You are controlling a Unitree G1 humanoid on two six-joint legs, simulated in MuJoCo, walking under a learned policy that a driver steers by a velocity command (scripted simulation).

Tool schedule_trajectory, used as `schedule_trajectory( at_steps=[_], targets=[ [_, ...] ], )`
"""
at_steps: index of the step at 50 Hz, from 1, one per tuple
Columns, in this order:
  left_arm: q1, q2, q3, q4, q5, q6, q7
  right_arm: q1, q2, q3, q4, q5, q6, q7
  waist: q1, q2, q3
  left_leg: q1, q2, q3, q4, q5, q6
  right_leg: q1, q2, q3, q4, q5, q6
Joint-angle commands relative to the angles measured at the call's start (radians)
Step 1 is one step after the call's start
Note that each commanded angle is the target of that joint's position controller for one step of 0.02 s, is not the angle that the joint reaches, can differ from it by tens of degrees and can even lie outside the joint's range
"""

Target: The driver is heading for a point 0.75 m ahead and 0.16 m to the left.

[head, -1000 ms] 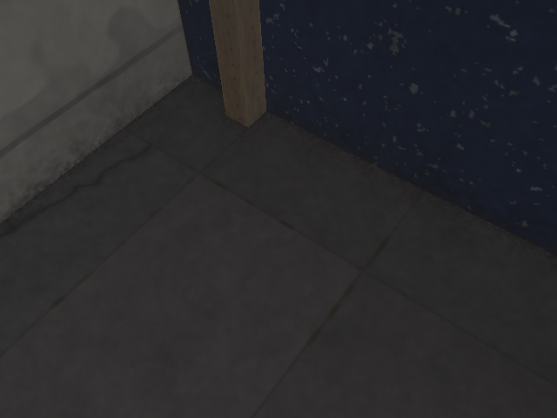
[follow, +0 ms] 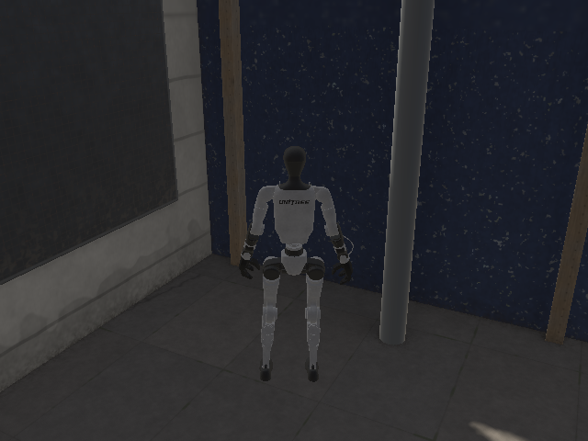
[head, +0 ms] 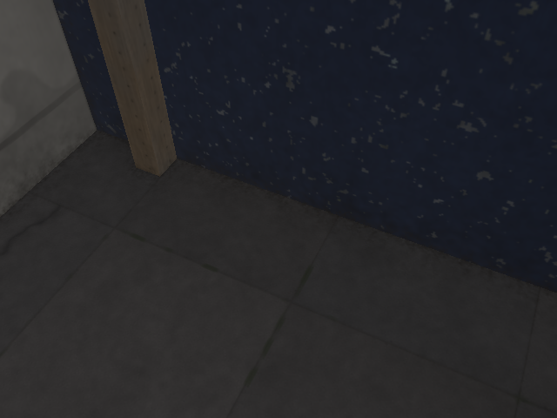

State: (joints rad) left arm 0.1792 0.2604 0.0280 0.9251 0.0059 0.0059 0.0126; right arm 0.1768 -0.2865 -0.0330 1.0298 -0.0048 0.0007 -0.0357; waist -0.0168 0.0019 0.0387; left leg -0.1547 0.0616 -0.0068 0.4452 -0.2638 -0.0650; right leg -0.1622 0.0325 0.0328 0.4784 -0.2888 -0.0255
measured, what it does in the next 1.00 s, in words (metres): stands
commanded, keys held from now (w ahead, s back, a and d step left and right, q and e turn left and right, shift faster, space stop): no key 0.96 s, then w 0.04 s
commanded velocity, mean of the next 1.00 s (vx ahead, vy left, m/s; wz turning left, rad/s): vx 0.00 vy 0.00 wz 0.00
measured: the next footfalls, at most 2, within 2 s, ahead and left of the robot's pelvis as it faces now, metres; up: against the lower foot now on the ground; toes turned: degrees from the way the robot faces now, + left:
right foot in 1.66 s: +0.42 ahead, -0.07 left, +0.00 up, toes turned -1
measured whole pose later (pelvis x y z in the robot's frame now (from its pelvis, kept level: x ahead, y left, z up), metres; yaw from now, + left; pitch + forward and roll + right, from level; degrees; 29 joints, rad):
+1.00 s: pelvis -0.01 +0.01 +0.00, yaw +0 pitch -1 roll +0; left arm 0.25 0.21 0.01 1.08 0.00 0.01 0.03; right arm 0.29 -0.20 -0.01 1.11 0.00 0.00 -0.05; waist 0.00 0.00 0.03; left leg -0.20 0.04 -0.01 0.49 -0.28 -0.04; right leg -0.19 0.01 0.03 0.50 -0.29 0.00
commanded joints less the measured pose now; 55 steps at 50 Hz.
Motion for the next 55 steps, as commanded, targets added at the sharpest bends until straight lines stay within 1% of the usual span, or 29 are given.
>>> schedule_trajectory(
  at_steps=[1, 11, 22, 34, 48, 49, 50, 51, 52, 53, 54, 55],
  targets=[
    [-0.005, 0.121, 0.023, -0.027, -0.001, -0.010, 0.005, 0.010, -0.119, -0.020, -0.022, 0.001, -0.007, -0.006, 0.000, -0.012, -0.037, 0.008, -0.001, 0.007, -0.035, 0.183, 0.016, -0.011, -0.069, 0.059, -0.082, 0.270, -0.023],
    [0.017, 0.114, 0.015, 0.032, -0.003, -0.009, 0.012, 0.036, -0.098, -0.013, 0.011, 0.002, -0.004, -0.010, 0.003, -0.007, -0.019, -0.007, -0.009, 0.013, -0.034, 0.170, 0.021, -0.024, -0.056, 0.040, -0.080, 0.236, -0.012],
    [0.039, 0.098, 0.007, 0.077, -0.005, -0.009, 0.016, 0.073, -0.071, -0.006, 0.036, 0.002, -0.003, -0.013, 0.007, -0.001, -0.007, -0.021, -0.016, 0.017, -0.032, 0.155, 0.025, -0.034, -0.048, 0.027, -0.079, 0.207, -0.006],
    [0.068, 0.077, 0.002, 0.111, -0.007, -0.008, 0.020, 0.119, -0.044, 0.001, 0.055, 0.003, -0.004, -0.017, 0.010, 0.000, 0.006, -0.035, -0.023, 0.019, -0.030, 0.139, 0.029, -0.045, -0.043, 0.017, -0.079, 0.186, 0.000],
    [0.105, 0.051, -0.002, 0.133, -0.009, -0.007, 0.024, 0.165, -0.017, 0.005, 0.065, 0.004, -0.005, -0.019, 0.012, 0.001, 0.018, -0.049, -0.029, 0.019, -0.027, 0.126, 0.035, -0.057, -0.041, 0.009, -0.077, 0.170, 0.005],
    [0.123, 0.042, -0.004, 0.144, -0.009, -0.006, 0.025, 0.185, -0.003, 0.008, 0.075, 0.004, -0.004, -0.020, 0.012, -0.004, -0.005, -0.041, -0.043, 0.035, -0.024, 0.036, 0.037, -0.048, -0.032, 0.001, -0.084, 0.066, 0.002],
    [0.128, 0.052, 0.000, 0.145, -0.015, -0.003, 0.028, 0.190, -0.001, 0.006, 0.078, 0.010, -0.002, -0.022, 0.015, -0.014, 0.008, -0.061, -0.067, 0.058, 0.003, -0.106, 0.046, -0.064, -0.022, 0.000, -0.088, -0.119, -0.011],
    [0.131, 0.074, 0.008, 0.142, -0.022, -0.001, 0.030, 0.183, -0.007, 0.003, 0.070, 0.015, -0.003, -0.024, 0.019, -0.031, 0.040, -0.104, -0.082, 0.071, 0.037, -0.252, 0.061, -0.103, -0.029, 0.020, -0.097, -0.317, -0.034],
    [0.135, 0.086, 0.013, 0.134, -0.025, -0.004, 0.031, 0.168, -0.008, 0.002, 0.057, 0.016, -0.008, -0.025, 0.025, -0.047, 0.086, -0.163, -0.084, 0.067, 0.065, -0.342, 0.075, -0.143, -0.058, 0.065, -0.125, -0.454, -0.059],
    [0.152, 0.098, 0.018, 0.131, -0.028, -0.013, 0.029, 0.152, 0.003, 0.004, 0.043, 0.016, -0.019, -0.022, 0.035, -0.076, 0.121, -0.218, -0.082, 0.065, 0.106, -0.352, 0.086, -0.154, -0.105, 0.135, -0.159, -0.527, -0.088],
    [0.186, 0.117, 0.026, 0.134, -0.033, -0.025, 0.025, 0.139, 0.025, 0.008, 0.030, 0.017, -0.035, -0.015, 0.048, -0.123, 0.131, -0.267, -0.084, 0.076, 0.179, -0.298, 0.088, -0.129, -0.172, 0.233, -0.204, -0.568, -0.125],
    [0.217, 0.142, 0.037, 0.139, -0.036, -0.036, 0.022, 0.133, 0.046, 0.012, 0.019, 0.020, -0.053, -0.006, 0.054, -0.182, 0.122, -0.298, -0.084, 0.086, 0.273, -0.227, 0.093, -0.098, -0.251, 0.351, -0.257, -0.599, -0.171]
  ],
)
